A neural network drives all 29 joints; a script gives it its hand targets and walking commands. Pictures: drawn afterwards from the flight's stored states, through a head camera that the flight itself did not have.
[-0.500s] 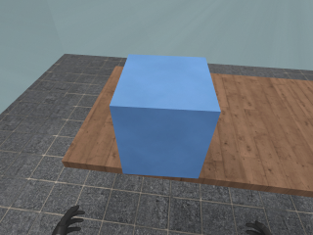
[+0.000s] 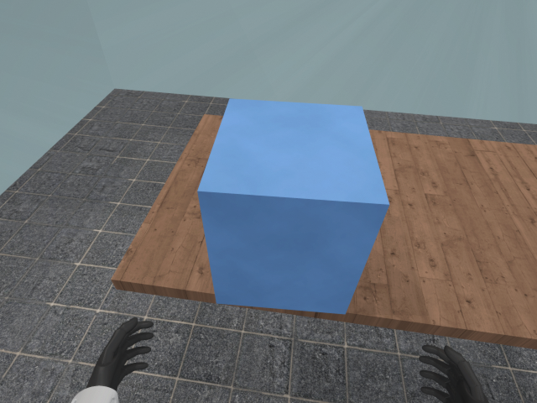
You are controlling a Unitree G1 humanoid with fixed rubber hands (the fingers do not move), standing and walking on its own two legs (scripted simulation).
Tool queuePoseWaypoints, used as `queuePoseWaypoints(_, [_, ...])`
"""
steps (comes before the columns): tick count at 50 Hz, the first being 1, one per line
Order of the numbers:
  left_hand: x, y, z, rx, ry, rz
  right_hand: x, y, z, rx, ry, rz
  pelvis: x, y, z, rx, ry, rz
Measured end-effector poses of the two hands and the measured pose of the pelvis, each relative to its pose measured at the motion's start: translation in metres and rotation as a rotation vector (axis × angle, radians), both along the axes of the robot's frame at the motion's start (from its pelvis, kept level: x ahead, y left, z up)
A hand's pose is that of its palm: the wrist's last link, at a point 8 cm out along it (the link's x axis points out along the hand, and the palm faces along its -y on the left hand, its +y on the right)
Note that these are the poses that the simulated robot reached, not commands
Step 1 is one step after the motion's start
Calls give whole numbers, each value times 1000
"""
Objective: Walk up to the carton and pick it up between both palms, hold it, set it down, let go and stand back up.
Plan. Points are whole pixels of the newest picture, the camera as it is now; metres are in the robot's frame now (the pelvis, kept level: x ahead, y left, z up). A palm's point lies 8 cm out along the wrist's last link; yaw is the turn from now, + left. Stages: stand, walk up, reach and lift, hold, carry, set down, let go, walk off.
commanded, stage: reach and lift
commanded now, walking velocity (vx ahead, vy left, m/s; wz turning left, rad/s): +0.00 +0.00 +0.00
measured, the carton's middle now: (287, 206) +0.44 +0.01 +0.08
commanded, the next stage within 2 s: none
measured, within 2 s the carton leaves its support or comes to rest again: neither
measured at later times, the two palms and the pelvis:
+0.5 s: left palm (112, 351) +0.18 +0.22 +0.06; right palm (479, 382) +0.18 -0.23 +0.05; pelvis +0.00 +0.00 +0.00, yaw +0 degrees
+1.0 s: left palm (138, 290) +0.25 +0.21 +0.10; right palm (465, 289) +0.27 -0.21 +0.11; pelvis +0.00 +0.00 +0.00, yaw +0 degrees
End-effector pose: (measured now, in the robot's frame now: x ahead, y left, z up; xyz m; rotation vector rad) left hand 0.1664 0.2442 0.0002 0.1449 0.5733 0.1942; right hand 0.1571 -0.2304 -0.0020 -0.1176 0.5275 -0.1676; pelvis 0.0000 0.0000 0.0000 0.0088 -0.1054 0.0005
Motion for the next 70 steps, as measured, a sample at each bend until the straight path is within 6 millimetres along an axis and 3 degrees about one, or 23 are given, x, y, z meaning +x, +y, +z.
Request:
queuePoseWaypoints(18, [12,-17,55,-36,-205,4,18,0,42,44,-162,12,1,1,1,-1,4,0])
queuePoseWaypoints(32, [22,-22,68,-51,-195,9,42,9,60,90,-218,14,2,0,1,0,4,0])
queuePoseWaypoints(50, [79,-38,98,-52,-214,-60,113,16,113,79,-334,82,2,0,1,0,5,0])
queuePoseWaypoints(59, [103,-44,115,-48,-229,-90,138,16,127,69,-339,112,2,0,1,0,5,-1])
queuePoseWaypoints(70, [141,-39,146,-25,-274,-91,171,12,139,72,-315,107,2,0,1,0,5,-1])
